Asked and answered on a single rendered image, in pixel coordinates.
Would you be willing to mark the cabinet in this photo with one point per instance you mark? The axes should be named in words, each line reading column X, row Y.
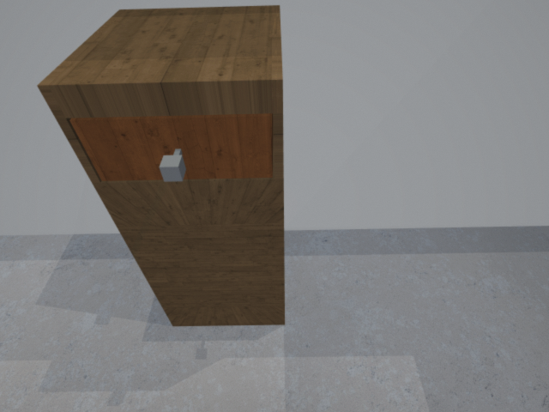
column 212, row 250

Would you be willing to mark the drawer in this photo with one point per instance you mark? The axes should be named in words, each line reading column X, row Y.
column 229, row 146

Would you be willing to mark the handle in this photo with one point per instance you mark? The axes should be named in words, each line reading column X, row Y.
column 172, row 167

